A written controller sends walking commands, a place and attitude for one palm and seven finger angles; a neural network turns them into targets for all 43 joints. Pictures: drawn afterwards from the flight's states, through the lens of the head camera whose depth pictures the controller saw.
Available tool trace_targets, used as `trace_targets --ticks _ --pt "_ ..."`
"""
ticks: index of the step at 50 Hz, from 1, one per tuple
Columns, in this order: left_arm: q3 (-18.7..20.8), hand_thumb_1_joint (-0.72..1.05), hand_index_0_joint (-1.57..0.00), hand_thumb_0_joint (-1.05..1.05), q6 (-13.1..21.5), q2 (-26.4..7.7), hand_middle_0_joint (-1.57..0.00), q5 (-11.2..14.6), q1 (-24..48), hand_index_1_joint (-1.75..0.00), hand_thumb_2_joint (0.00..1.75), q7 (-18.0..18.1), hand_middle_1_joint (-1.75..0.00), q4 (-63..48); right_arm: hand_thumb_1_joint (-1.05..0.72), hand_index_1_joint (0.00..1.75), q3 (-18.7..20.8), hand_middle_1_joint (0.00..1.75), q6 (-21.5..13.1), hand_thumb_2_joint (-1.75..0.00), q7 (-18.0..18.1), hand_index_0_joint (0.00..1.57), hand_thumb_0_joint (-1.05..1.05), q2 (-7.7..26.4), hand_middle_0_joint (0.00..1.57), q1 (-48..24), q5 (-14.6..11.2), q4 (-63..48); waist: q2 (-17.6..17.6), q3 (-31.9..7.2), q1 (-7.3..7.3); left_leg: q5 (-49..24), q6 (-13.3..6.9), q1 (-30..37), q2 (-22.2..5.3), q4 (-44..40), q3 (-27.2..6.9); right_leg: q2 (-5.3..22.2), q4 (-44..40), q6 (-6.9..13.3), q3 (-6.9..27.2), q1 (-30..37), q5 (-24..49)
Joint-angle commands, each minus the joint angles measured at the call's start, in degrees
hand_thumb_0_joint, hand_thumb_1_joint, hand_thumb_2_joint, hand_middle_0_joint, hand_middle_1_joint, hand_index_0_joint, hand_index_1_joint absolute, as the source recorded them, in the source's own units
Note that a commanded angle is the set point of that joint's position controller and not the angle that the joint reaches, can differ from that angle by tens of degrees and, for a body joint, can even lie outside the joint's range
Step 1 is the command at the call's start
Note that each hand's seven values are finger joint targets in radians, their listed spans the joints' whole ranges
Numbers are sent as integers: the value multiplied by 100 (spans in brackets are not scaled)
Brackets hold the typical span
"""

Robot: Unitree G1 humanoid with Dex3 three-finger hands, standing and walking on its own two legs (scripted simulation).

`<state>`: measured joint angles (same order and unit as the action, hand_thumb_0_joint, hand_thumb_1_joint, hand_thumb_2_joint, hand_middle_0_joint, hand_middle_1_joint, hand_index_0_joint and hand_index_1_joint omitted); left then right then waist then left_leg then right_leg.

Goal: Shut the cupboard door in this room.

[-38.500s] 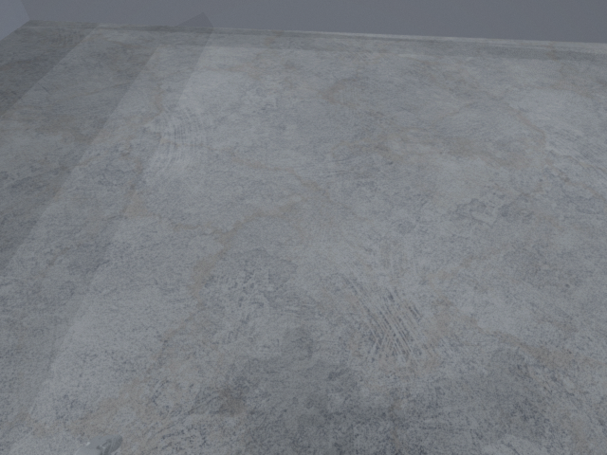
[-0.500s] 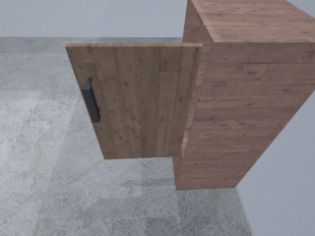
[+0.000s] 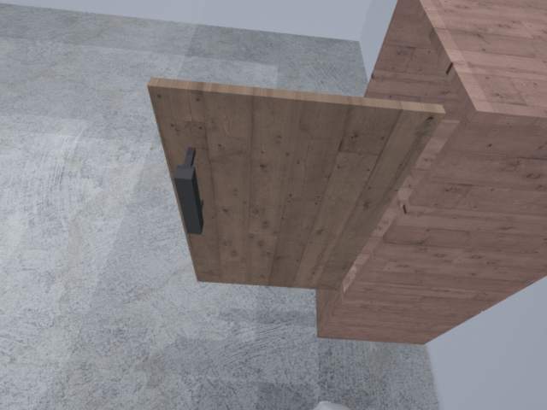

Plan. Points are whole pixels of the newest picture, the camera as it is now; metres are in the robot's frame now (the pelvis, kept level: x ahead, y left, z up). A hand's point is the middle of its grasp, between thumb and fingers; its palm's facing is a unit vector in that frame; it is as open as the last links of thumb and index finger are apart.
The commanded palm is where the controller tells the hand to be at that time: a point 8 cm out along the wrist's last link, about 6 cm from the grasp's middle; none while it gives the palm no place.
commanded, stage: come to a stop and stand still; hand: left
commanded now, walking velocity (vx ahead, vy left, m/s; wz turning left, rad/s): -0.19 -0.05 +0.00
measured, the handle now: (193, 192) +0.41 +0.16 +0.05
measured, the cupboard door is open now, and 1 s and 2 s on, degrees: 90 90 90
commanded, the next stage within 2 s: look again from close up in 1.36 s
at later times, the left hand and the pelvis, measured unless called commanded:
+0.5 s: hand out of the picture +0.05 +0.16 -0.18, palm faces +0.03 -0.98 -0.21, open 7.3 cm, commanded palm none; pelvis -0.01 -0.03 -0.01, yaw -1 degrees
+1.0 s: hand out of the picture -0.04 +0.17 -0.18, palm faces -0.01 -0.99 -0.15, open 7.4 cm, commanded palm none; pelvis -0.04 +0.01 +0.00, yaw -2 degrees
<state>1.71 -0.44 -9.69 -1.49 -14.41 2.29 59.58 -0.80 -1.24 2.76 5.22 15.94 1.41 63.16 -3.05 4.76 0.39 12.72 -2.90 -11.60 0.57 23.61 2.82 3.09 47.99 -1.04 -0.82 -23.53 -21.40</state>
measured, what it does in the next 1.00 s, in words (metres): steps on the spot: right foot, then left foot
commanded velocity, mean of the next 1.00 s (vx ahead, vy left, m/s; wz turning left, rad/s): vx -0.02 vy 0.05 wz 0.00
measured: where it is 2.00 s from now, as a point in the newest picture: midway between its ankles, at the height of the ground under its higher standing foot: outside the picture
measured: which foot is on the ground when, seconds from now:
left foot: down 0.00-0.20, up 0.22-0.52, down 0.54-1.00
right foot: up 0.00-0.16, down 0.18-0.56, up 0.58-0.78, down 0.80-1.00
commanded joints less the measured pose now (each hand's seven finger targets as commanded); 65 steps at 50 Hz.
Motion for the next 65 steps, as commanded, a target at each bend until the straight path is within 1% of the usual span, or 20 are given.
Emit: trace_targets --ticks 1,5,7,8,9,10,11,14,17,22,25,26,28,31,36,40,42,44,52,65 --pt "97 90 -20 0 -139 -274 -20 14 -404 -30 90 -21 -30 -274 -90 30 370 30 1 -90 84 20 0 1133 20 343 -20 -299 1180 -281 -78 -4635 -657 309 -1634 -273 -792 -101 -60 -23 -118 135 -52" --pt "175 90 -20 0 -83 -380 -20 30 -214 -30 90 -32 -30 -467 -90 30 483 30 95 -90 57 20 0 1230 20 105 34 -443 1456 -348 -25 -4372 -504 489 -1578 97 -786 -121 -897 60 -127 343 89" --pt "201 90 -20 0 16 -462 -20 25 -447 -30 90 -39 -30 -410 -90 30 523 30 135 -90 3 20 0 1242 20 46 -2 -519 1155 -708 114 -3349 -170 468 -1225 566 -601 -85 -2087 28 -125 1022 1290" --pt "224 90 -20 0 93 -685 -20 -4 -524 -30 90 -23 -30 -393 -90 30 522 30 143 -90 -42 20 0 1091 20 123 -40 -558 508 -931 119 -2175 104 246 -833 975 -329 234 -2418 37 185 1464 2680" --pt "278 90 -20 0 135 -1081 -20 -42 -483 -30 90 20 -30 -395 -90 30 491 30 156 -90 -70 20 0 801 20 319 -85 -622 -654 -1168 26 -64 365 -557 -265 1523 -3 1187 -2235 408 1276 2094 4730" --pt "291 90 -20 0 132 -1306 -20 -20 -489 -30 90 15 -30 -442 -90 30 486 30 224 -90 -53 20 0 684 20 392 -100 -707 -1088 -1151 57 2139 448 -903 66 2124 -58 1981 -2312 968 1602 2121 6105" --pt "272 90 -20 0 116 -1279 -20 -35 -484 -30 90 18 -30 -472 -90 30 502 30 254 -90 -41 20 0 724 20 402 -83 -712 -781 -1059 63 2359 415 -1000 26 2620 -328 2119 -2251 1266 1388 2020 6281" --pt "278 90 -20 0 89 -1077 -20 -7 -209 -30 90 62 -30 -493 -90 30 513 30 339 -90 -73 20 0 869 20 -109 -72 -738 -1144 -782 135 2018 492 -1684 -59 3826 -506 1712 -2183 1290 1306 2045 5864" --pt "323 90 -20 0 67 -1144 -20 -26 -231 -30 90 78 -30 -584 -90 30 490 30 345 -90 -149 20 0 868 20 -412 -73 -869 -616 -763 199 1719 561 -1732 -31 3806 -429 1642 -2276 1300 1156 1933 5097" --pt "340 90 -20 0 23 -1225 -20 -71 -63 -30 90 35 -30 -707 -90 30 430 30 287 -90 -214 20 0 740 20 -414 -100 -966 -746 -688 139 1318 538 -894 18 2027 -108 1433 -2486 1180 1195 1305 3163" --pt "302 90 -20 0 -27 -1092 -20 14 174 -30 90 -17 -30 -755 -90 30 406 30 182 -90 -187 20 0 743 20 157 -121 -739 -596 -678 -133 -92 460 662 108 114 54 862 -2143 648 829 443 1818" --pt "255 90 -20 0 -66 -907 -20 42 192 -30 90 -31 -30 -800 -90 30 428 30 139 -90 -164 20 0 967 20 228 -111 -730 -55 -649 -158 -236 343 888 -233 -144 -225 544 -1848 416 609 194 1182" --pt "183 90 -20 0 -144 -488 -20 84 159 -30 90 -32 -30 -842 -90 30 454 30 131 -90 -147 20 0 1450 20 -178 11 -926 1539 -219 -34 -392 -498 -516 -1700 -985 -1834 -87 -842 25 -38 420 -724" --pt "149 90 -20 0 -219 -456 -20 -12 -1 -30 90 -57 -30 -582 -90 30 342 30 88 -90 -97 20 0 1172 20 -694 30 -988 1351 124 148 268 -641 -1252 -1406 -1266 -1612 -6 -2 128 202 734 -451" --pt "50 90 -20 0 -63 -284 -20 30 -307 -30 90 -81 -30 -345 -90 30 341 30 59 -90 -58 20 0 1120 20 -403 0 -798 826 -436 136 -1138 -590 80 -1186 -686 -1198 -5 -1354 48 24 809 -174" --pt "19 90 -20 0 140 -623 -20 43 -443 -30 90 -23 -30 -109 -90 30 283 30 10 -90 -90 20 0 851 20 -173 -123 -608 -9 -678 -10 -1246 48 211 -533 -67 -704 526 -2818 261 765 1510 2194" --pt "-11 90 -20 0 144 -648 -20 53 -449 -30 90 -32 -30 -43 -90 30 278 30 -28 -90 -124 20 0 879 20 -149 -110 -526 275 -750 -34 -1497 96 539 -477 -194 -696 525 -2635 294 623 1351 2280" --pt "-57 90 -20 0 181 -501 -20 71 -423 -30 90 -13 -30 58 -90 30 289 30 -14 -90 -102 20 0 973 20 -163 -100 -398 -250 -926 -58 -1667 101 763 -607 -100 -657 406 -2684 232 540 1394 2231" --pt "-103 90 -20 0 89 -410 -20 54 -494 -30 90 -22 -30 267 -90 30 215 30 69 -90 -132 20 0 902 20 -130 -88 -94 332 220 -18 404 175 61 -552 -908 -811 274 -3145 211 544 928 423" --pt "-83 90 -20 0 101 -250 -20 43 -901 -30 90 -24 -30 378 -90 30 267 30 65 -90 -120 20 0 841 20 276 -80 7 309 -102 29 956 129 -119 -634 -1133 -1004 164 -2916 220 379 1083 460"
